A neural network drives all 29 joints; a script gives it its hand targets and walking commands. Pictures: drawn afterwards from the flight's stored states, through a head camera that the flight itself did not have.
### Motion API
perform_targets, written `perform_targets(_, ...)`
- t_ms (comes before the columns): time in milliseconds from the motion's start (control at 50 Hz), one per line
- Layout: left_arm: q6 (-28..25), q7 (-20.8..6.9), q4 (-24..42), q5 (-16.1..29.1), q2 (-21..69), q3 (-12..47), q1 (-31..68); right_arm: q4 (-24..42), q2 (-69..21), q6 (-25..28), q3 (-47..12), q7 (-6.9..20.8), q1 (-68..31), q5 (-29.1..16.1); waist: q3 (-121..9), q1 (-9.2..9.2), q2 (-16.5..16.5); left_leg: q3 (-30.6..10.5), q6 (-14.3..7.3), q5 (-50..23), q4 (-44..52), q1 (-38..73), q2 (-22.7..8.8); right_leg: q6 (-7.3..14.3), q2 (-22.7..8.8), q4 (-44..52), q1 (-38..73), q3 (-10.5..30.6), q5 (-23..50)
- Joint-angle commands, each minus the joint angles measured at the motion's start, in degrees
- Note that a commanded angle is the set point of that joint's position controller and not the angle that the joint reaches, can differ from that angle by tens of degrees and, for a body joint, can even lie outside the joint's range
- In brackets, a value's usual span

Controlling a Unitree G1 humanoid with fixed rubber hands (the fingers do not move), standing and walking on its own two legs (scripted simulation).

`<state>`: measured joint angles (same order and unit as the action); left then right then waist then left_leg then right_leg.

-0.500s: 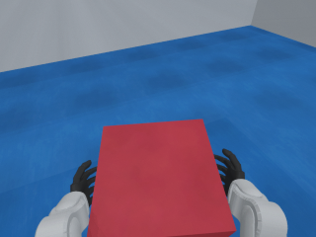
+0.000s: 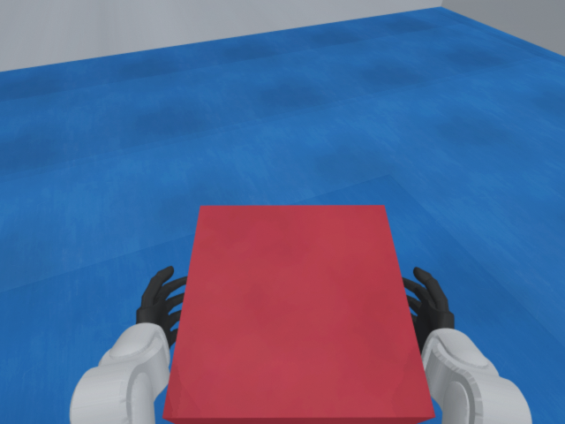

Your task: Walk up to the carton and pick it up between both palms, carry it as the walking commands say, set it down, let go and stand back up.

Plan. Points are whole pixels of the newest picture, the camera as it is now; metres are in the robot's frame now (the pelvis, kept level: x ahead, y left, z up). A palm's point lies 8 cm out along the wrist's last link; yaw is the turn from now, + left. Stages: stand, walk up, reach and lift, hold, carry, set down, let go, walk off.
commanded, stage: carry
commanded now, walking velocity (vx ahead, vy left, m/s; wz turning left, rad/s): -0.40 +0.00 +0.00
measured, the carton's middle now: (291, 330) +0.27 +0.00 +0.02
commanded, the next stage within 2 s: none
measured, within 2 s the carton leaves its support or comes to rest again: neither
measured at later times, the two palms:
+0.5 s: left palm out of the picture -0.07 +0.20 +0.07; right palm out of the picture -0.04 -0.13 +0.09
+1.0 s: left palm out of the picture -0.32 +0.14 +0.08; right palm out of the picture -0.33 -0.19 +0.08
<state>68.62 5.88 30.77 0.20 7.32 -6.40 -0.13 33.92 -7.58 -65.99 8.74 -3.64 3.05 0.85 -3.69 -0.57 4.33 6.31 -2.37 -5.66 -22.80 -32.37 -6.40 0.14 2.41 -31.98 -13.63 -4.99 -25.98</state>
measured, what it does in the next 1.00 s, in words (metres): walks backwards: left foot, then right foot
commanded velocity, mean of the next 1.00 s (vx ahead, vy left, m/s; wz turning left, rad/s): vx -0.40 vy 0.00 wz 0.00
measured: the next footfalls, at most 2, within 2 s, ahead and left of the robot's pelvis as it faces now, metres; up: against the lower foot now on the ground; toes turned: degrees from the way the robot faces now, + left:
left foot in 0.44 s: -0.26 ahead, +0.12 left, +0.00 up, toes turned +8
right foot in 0.90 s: -0.53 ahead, -0.11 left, +0.00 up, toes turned -8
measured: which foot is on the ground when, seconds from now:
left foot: down 0.00-0.04, up 0.06-0.42, down 0.44-0.92, up 0.94-1.00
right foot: down 0.00-0.46, up 0.48-0.88, down 0.90-1.00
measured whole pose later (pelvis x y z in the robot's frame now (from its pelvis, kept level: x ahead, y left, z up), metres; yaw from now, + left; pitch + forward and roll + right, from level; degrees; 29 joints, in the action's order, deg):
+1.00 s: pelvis -0.54 -0.01 +0.01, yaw -2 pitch +3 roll +1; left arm 66.8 5.2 29.1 -0.2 7.9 -5.5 -6.1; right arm 32.6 -7.9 -67.2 8.6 -4.2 5.6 0.9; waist -2.2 0.3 1.8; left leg 2.0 1.8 19.0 -50.7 -39.5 -1.3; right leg 1.8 -1.5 -31.1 -15.4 -4.4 -18.2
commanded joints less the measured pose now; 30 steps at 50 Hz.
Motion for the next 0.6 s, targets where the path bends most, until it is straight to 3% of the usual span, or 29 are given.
perform_targets(0,-2.52,-6.18,5.31,12.64,44.62,39.42,14.31,8.29,-40.55,-0.05,-44.74,5.22,-21.66,-14.63,-16.80,-0.18,-9.42,-6.09,4.98,19.09,-2.96,7.08,-0.83,4.23,-10.84,18.34,8.87,10.02,6.38)
perform_targets(20,-2.92,-6.50,6.12,12.45,43.80,39.16,14.98,8.78,-40.12,0.02,-44.67,5.24,-22.39,-14.51,-14.66,-0.25,-22.32,-1.89,6.05,33.24,-21.34,-1.23,3.79,9.32,-25.52,16.71,4.52,22.84,19.29)
perform_targets(40,-3.59,-6.80,4.37,11.68,44.93,38.55,14.72,10.99,-40.85,0.37,-46.78,5.88,-27.93,-15.57,-9.48,-0.63,-22.31,-7.13,4.34,37.58,-36.86,-3.66,3.20,14.31,-31.76,16.50,-5.98,23.16,29.61)
perform_targets(60,-4.04,-6.94,6.26,11.78,45.67,38.54,16.85,9.52,-43.66,0.84,-47.30,6.33,-29.98,-17.08,-5.43,-0.34,-13.01,-10.75,3.86,33.55,-48.51,-0.85,5.02,12.73,-26.99,17.06,-12.66,16.12,26.16)
perform_targets(100,-5.01,-7.93,10.39,12.62,45.61,40.55,20.66,6.71,-46.78,1.76,-48.57,6.39,-28.42,-17.10,-5.10,0.93,-8.51,-11.10,3.85,24.22,-55.72,-2.70,6.45,7.48,-18.93,13.78,-12.76,3.82,15.97)
perform_targets(160,-4.90,-7.30,8.33,10.65,39.28,38.53,15.17,2.06,-42.52,0.97,-47.28,5.18,-21.56,-15.30,-8.95,0.98,-11.53,-6.57,6.05,24.25,-55.99,-5.21,7.08,5.94,-16.88,9.00,-2.65,3.38,26.47)
perform_targets(220,-3.22,-6.78,4.58,8.70,34.49,36.35,10.54,1.42,-38.19,-0.86,-46.50,3.91,-20.27,-14.35,-9.06,0.53,-15.66,-2.97,6.84,30.93,-43.79,-2.80,6.79,7.03,-17.87,9.33,1.56,8.73,30.91)
perform_targets(280,-1.99,-6.85,4.88,9.00,33.05,35.88,12.85,1.16,-37.43,-2.15,-45.75,3.48,-21.08,-13.74,-9.29,0.30,-19.59,-0.67,6.08,35.53,-31.97,2.58,7.83,7.04,-19.83,13.03,1.70,14.31,25.52)
perform_targets(320,-1.77,-6.80,6.59,9.88,33.87,36.46,14.60,1.25,-38.48,-2.42,-45.33,3.44,-20.68,-13.89,-10.68,0.08,-21.21,-0.24,5.01,36.74,-22.92,7.59,8.35,5.92,-19.59,15.75,1.37,15.39,19.37)
perform_targets(360,-1.64,-6.71,7.70,10.79,35.42,37.79,15.57,0.80,-39.31,-2.46,-44.30,3.55,-19.29,-13.74,-12.01,0.35,-21.75,0.69,3.65,34.90,-11.62,14.05,9.14,3.42,-18.68,18.33,-0.27,14.78,11.54)
perform_targets(380,-1.65,-6.66,8.33,11.31,36.20,38.67,16.37,0.88,-39.84,-2.24,-43.83,3.66,-18.71,-13.80,-12.55,1.14,-20.76,1.37,2.76,31.12,-2.29,18.78,9.10,1.20,-17.27,17.75,-1.97,13.07,8.40)
perform_targets(400,-1.78,-6.64,9.14,11.85,37.09,39.61,17.17,1.05,-40.86,-1.88,-43.18,3.88,-18.62,-14.29,-12.26,1.33,-15.36,-0.04,2.27,28.80,5.68,21.72,7.48,-0.85,-14.29,13.85,-4.68,10.02,5.51)
perform_targets(420,-1.86,-6.75,9.67,12.46,37.35,40.34,18.17,1.00,-41.33,-1.41,-42.36,4.04,-19.47,-14.08,-11.33,1.59,-3.36,-10.92,0.44,33.22,9.35,22.80,-1.14,-2.37,-10.41,4.59,-11.87,6.44,2.93)
perform_targets(440,-1.96,-6.85,10.15,12.88,38.01,40.68,19.02,1.54,-40.97,-0.87,-41.92,4.26,-20.63,-13.94,-9.92,1.91,14.47,-30.49,-5.19,25.89,11.81,17.48,-19.41,-3.55,-3.14,-16.37,-20.16,1.79,-7.24)
perform_targets(460,-2.42,-6.86,10.67,13.28,39.95,41.49,20.89,1.50,-42.13,-0.63,-42.34,5.02,-20.24,-14.18,-5.50,1.64,11.54,-27.27,-8.38,14.07,10.47,7.24,-25.27,-2.46,-1.68,-29.79,-22.42,6.06,-9.90)
perform_targets(480,-2.95,-7.22,12.22,14.77,42.63,44.37,25.09,2.98,-43.43,0.20,-42.14,5.38,-21.67,-14.35,-5.05,1.83,7.70,-22.10,-8.90,8.22,7.22,4.41,-19.91,-1.39,-3.19,-37.72,-20.90,9.11,-4.61)
perform_targets(500,-3.52,-7.43,11.32,15.12,45.35,45.22,26.14,4.53,-44.82,0.91,-42.38,5.79,-23.17,-14.19,-5.38,0.82,3.12,-14.12,-4.94,9.21,4.65,5.36,-12.85,-0.99,-2.67,-43.02,-19.83,9.90,1.87)
perform_targets(520,-3.97,-7.42,11.37,15.23,47.12,45.53,25.88,6.34,-45.25,1.81,-42.48,6.41,-24.68,-14.98,-6.91,0.47,3.36,-7.97,-1.88,13.71,3.59,7.54,-8.93,-0.70,-1.97,-46.36,-21.30,8.42,5.86)
perform_targets(540,-4.11,-7.27,10.78,14.79,47.58,44.66,25.05,6.89,-45.26,2.30,-42.38,6.64,-25.02,-15.53,-7.57,0.76,4.54,-3.84,-0.76,12.39,1.21,10.69,-7.10,-0.99,-1.63,-47.58,-22.25,7.18,7.92)
perform_targets(580,-3.72,-6.36,10.22,14.65,45.20,44.92,23.01,4.26,-42.22,1.92,-40.20,6.18,-20.03,-13.86,-9.09,0.86,5.75,-5.19,-1.59,1.49,-2.37,15.67,-6.75,-1.87,-0.75,-45.63,-22.84,6.30,6.36)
